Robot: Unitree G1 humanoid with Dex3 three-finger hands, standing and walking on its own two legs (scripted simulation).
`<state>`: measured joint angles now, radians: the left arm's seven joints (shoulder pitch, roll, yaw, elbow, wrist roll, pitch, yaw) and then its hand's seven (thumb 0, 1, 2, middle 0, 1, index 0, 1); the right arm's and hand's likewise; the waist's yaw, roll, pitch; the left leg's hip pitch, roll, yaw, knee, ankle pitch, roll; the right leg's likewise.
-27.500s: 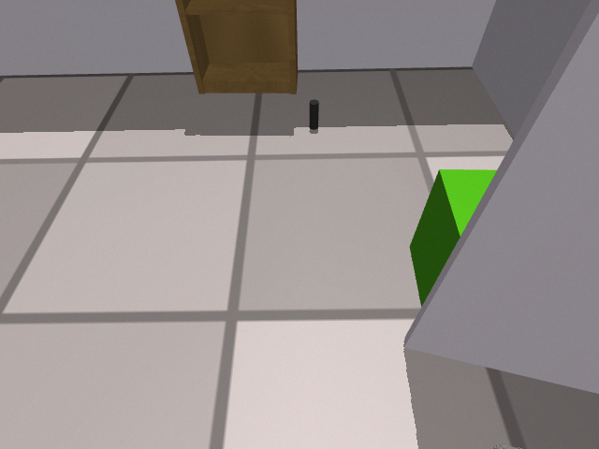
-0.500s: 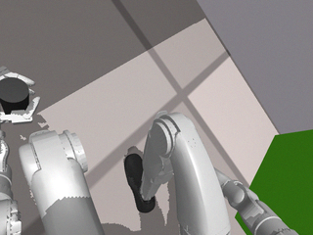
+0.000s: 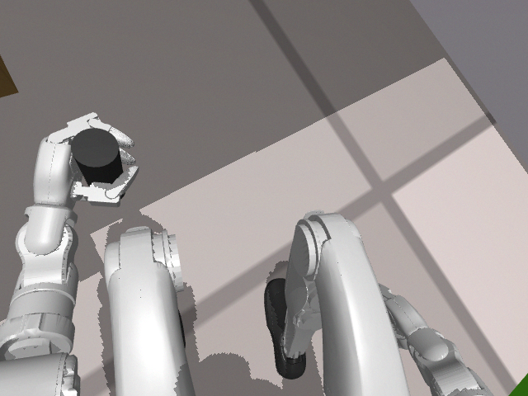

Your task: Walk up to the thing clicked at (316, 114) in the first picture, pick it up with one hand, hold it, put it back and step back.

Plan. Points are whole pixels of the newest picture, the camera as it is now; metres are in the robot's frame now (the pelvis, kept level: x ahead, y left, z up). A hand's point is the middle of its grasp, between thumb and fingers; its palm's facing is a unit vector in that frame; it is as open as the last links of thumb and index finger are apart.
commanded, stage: settle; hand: left
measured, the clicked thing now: (103, 171) +0.41 +0.23 -0.07
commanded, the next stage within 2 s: lift in 0.76 s
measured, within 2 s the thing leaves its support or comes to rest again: neither
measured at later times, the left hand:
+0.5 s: hand (101, 151) +0.40 +0.21 +0.00, palm faces -0.03 -1.00 -0.04, open 6.8 cm
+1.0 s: hand (93, 138) +0.41 +0.22 +0.03, palm faces -0.01 -1.00 -0.05, open 6.8 cm
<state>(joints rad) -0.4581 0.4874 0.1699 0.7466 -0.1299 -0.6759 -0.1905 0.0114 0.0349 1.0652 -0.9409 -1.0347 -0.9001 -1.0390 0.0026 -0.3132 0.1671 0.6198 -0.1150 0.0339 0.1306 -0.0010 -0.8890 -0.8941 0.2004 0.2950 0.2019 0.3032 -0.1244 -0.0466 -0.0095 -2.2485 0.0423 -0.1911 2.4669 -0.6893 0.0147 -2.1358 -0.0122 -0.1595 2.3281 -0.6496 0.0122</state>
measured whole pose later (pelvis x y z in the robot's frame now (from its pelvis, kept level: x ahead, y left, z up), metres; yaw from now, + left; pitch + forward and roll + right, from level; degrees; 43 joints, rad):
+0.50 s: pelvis +0.01 -0.01 +0.03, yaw +4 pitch +30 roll -6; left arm -0.47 0.38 0.23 0.68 -0.18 -0.57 -0.30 0.01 0.03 1.07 -0.94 -1.04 -0.90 -1.04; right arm 0.03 -0.30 0.06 0.63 -0.05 0.01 0.07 0.00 -0.90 -0.90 0.20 0.29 0.20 0.30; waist -0.09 -0.01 -0.10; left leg -2.18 0.04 -0.12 2.34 -0.70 0.00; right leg -2.12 -0.03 -0.10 2.27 -0.68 -0.01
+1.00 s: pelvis +0.01 -0.01 +0.05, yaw +6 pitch +31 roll -5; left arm -0.53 0.36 0.25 0.77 -0.16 -0.58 -0.31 0.01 0.02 1.08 -0.95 -1.04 -0.91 -1.04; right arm 0.08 -0.29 0.03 0.66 -0.05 -0.01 0.06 0.00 -0.91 -0.90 0.20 0.29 0.20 0.30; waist -0.09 0.00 -0.13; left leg -2.14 0.04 -0.08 2.28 -0.69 0.01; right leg -2.09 -0.03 -0.07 2.22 -0.68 0.00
